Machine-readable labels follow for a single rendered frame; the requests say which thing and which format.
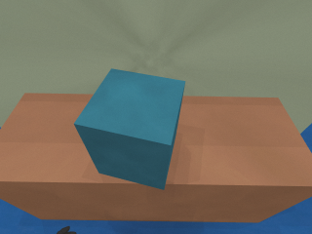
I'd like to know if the carton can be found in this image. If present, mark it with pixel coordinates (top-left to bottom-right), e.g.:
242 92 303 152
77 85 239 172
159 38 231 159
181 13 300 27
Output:
74 68 185 190

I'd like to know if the pedestal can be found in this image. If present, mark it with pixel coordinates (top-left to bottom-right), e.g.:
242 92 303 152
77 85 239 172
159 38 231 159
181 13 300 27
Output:
0 93 312 223

